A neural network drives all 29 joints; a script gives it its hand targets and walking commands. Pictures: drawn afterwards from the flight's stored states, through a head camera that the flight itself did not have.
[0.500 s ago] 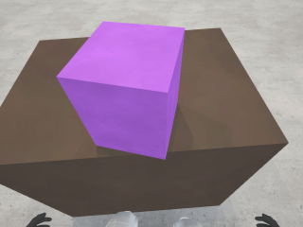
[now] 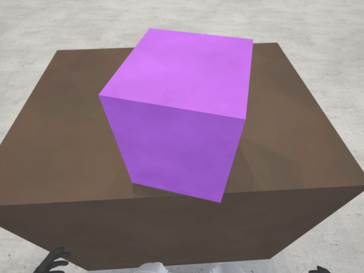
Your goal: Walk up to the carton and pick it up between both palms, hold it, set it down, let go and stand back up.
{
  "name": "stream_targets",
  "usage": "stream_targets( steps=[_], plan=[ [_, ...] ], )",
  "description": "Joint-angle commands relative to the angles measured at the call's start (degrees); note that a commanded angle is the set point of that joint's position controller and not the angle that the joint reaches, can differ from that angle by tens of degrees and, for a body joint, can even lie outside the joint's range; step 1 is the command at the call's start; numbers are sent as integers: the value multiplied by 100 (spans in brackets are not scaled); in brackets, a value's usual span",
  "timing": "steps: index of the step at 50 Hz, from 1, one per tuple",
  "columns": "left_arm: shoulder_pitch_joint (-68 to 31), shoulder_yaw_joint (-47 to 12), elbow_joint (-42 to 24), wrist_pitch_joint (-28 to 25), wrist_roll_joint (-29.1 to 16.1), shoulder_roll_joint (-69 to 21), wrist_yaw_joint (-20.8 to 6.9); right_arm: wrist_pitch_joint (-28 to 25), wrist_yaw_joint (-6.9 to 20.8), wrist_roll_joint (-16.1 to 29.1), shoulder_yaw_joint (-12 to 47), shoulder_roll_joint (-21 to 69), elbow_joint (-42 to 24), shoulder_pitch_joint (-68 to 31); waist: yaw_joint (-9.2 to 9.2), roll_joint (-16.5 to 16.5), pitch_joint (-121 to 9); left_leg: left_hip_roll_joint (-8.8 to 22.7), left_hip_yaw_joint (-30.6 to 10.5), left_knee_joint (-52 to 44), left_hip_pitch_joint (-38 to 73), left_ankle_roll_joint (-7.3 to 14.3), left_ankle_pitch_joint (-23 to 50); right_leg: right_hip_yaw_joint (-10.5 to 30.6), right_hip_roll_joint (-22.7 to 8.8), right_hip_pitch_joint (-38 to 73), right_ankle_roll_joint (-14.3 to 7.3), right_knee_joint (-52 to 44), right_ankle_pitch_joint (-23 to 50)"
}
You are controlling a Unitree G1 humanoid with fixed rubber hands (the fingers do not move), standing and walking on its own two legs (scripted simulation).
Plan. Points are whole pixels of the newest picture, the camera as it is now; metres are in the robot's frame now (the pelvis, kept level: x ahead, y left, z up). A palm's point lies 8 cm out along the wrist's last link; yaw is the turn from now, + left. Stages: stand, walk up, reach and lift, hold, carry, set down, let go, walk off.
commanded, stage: walk up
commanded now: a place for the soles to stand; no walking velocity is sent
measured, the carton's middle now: (186, 118) +0.38 +0.02 +0.15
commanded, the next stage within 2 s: none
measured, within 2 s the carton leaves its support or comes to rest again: neither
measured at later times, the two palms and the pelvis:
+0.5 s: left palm out of the picture +0.11 +0.32 -0.07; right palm out of the picture +0.12 -0.30 -0.07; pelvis +0.00 +0.00 +0.00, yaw +0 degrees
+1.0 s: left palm (42, 271) +0.13 +0.32 -0.07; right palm out of the picture +0.13 -0.30 -0.06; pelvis +0.00 +0.00 +0.00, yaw +0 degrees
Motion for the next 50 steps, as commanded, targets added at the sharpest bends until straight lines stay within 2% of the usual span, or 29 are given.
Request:
stream_targets(
  steps=[1, 4, 5, 7, 8, 10, 11, 13, 15, 16, 17, 21, 24, 25, 27, 29, 31, 32, 33, 34, 35, 37, 38, 40, 42, 45, 47, 49, 50],
  plan=[
    [-38, 499, -187, 15, 73, 1175, 10, -264, -42, -41, -417, -1710, 92, -22, -30, 969, -155, 1569, -2947, -2008, -13, 1049, 1010, 251, -8, -311, -111, -141, -7],
    [497, 477, 9, -58, 131, 972, 54, -160, -22, 15, -309, -1496, 78, -417, 273, 1064, -707, 1472, -2484, -1488, 34, 895, 1248, 209, 101, 717, -209, -1531, 707],
    [302, 482, 10, -110, 179, 1067, 70, -127, -9, 34, -278, -1276, 48, -463, 279, 624, -464, 1201, -2142, -1199, -765, 660, 1237, 402, 17, 1341, -263, -2005, 1105],
    [38, 518, -147, -250, 254, 1350, 69, -116, -10, 105, -150, -887, 191, -249, 249, -576, -458, 223, -698, 263, -1138, 33, 463, 2536, -1430, 1226, -940, -3042, 60],
    [-97, 501, -116, -285, 184, 1498, 22, -72, -48, 112, -257, -1172, 309, -237, 137, -486, -229, 158, -573, 455, -963, 10, -840, 2672, -1863, 875, -1136, -3011, 744],
    [-292, 436, 8, -254, 186, 1453, -18, -92, 20, 97, -282, -1190, 346, -251, -37, -544, -397, 277, -300, 193, -309, 140, -633, 1967, -1590, 525, -1130, -2747, 807],
    [-375, 391, -92, -219, 211, 1388, -14, -148, 40, 81, -232, -1132, 320, -323, -117, -318, -420, 308, -297, -290, -42, 173, -62, 1751, -1371, 392, -980, -2470, 1042],
    [-629, 334, -233, -141, 163, 1073, -34, -275, 23, 18, -314, -1327, 342, -27, -181, -86, -679, 705, -1348, -1136, 525, 402, 835, 871, -664, -73, -496, -1561, 1511],
    [-491, 336, -91, -65, 80, 1043, -33, -264, 19, 40, -323, -1686, 304, -288, -10, 561, -367, 1499, -2757, -1839, -144, 1060, 214, 255, 46, -78, -142, -660, 490],
    [-336, 330, -108, -63, 120, 1000, -15, -241, 27, 39, -311, -1729, 274, -404, 161, 379, -264, 1533, -2865, -1892, -308, 1154, 0, 290, 77, 176, -156, -868, 24],
    [-252, 343, 52, -76, 91, 1008, -20, -215, 24, 23, -325, -1715, 250, -549, 205, 224, -337, 1399, -2844, -1866, -455, 1053, -271, 389, 41, 358, -240, -1149, -1],
    [-295, 409, -37, -211, 176, 1366, -4, -176, 50, 29, -159, -1267, 301, -757, 201, -148, -330, 409, -1051, -740, -910, 199, -145, 1828, -977, 767, -771, -2692, -297],
    [-588, 386, 34, -175, 172, 1309, -27, -207, 63, 67, -257, -1251, 373, -327, -107, -349, -263, 234, -729, -491, -206, 199, 232, 1560, -1080, 120, -852, -2472, 305],
    [-788, 340, -112, -126, 138, 1216, -39, -229, 47, 37, -273, -1283, 360, -259, -141, -254, -349, 377, -899, -943, 102, 337, 291, 1089, -819, -55, -645, -2080, 489],
    [-762, 317, -142, -64, 122, 1010, -37, -293, 48, -22, -336, -1620, 301, -312, -34, 603, -704, 1277, -2708, -1748, 528, 878, 285, 351, -130, -331, -204, -785, 538],
    [-662, 380, -103, -52, 79, 995, 10, -276, 29, -42, -346, -1753, 308, -344, 24, 459, -468, 1636, -3263, -1854, 336, 1194, 593, 397, 68, -356, -145, -835, -38],
    [-254, 334, 7, -107, 138, 988, 1, -208, 38, -46, -311, -1671, 191, -649, 160, 582, -540, 1485, -2693, -1638, -61, 1013, 792, 461, 33, 153, -214, -1314, 273],
    [-179, 359, 29, -145, 185, 1000, -1, -176, 40, 4, -269, -1518, 135, -732, 181, 376, -518, 1249, -2211, -1369, -556, 697, 636, 701, -184, 743, -351, -1786, 623],
    [-390, 376, 14, -198, 189, 1186, -1, -193, 28, 36, -200, -1339, 186, -729, 225, -342, -417, 771, -1631, -985, -944, 409, 761, 1207, -559, 980, -526, -2284, 877],
    [-379, 414, -30, -248, 170, 1295, 6, -215, 37, 41, -132, -1090, 230, -576, 128, -272, -481, 414, -887, -442, -881, 116, 806, 1993, -1171, 1022, -884, -2628, 686],
    [-416, 427, -32, -253, 158, 1366, -9, -181, 33, 41, -233, -1237, 313, -522, 133, -319, -664, 263, -480, 12, -608, 83, 537, 2063, -1404, 1060, -1042, -2619, 974],
    [-637, 386, -21, -238, 158, 1408, -13, -211, 44, 33, -278, -1242, 332, -429, -88, -82, -805, 359, -449, -322, -55, 134, 558, 1507, -1243, 636, -944, -2143, 1713],
    [-692, 385, -78, -206, 172, 1390, -20, -217, 48, 38, -258, -1187, 278, -530, -48, -319, -692, 440, -619, -492, 119, 202, 659, 1219, -1148, 471, -863, -2056, 1627],
    [-784, 271, -103, -153, 85, 1020, -34, -276, 49, -4, -294, -1437, 261, -474, -139, 137, -861, 757, -1568, -960, 524, 573, 1069, 827, -535, -68, -422, -1490, 1708],
    [-653, 330, -107, -142, 121, 932, -14, -275, 35, -4, -336, -1604, 193, -504, 107, 227, -771, 1312, -2431, -1358, 124, 969, 900, 469, -124, 219, -285, -1070, 902],
    [-577, 351, -89, -184, 154, 1148, -26, -248, 54, 46, -249, -1371, 163, -826, 203, 42, -429, 854, -1722, -1264, -704, 534, 702, 794, -399, 758, -431, -1793, 802],
    [-577, 331, 24, -181, 158, 1281, -31, -196, 54, 42, -204, -1261, 268, -759, 13, -35, -564, 461, -999, -976, -334, 244, 109, 1319, -703, 469, -644, -2310, 347],
    [-635, 361, 46, -180, 158, 1311, -32, -212, 81, 44, -269, -1305, 287, -580, 11, -307, -564, 347, -1019, -730, -299, 291, -170, 1500, -964, 273, -780, -2352, 210],
    [-880, 313, -12, -159, 155, 1278, -37, -200, 75, 33, -295, -1341, 344, -421, -115, -257, -288, 467, -1103, -1093, -255, 295, -181, 1172, -788, 68, -612, -2267, -153]
  ],
)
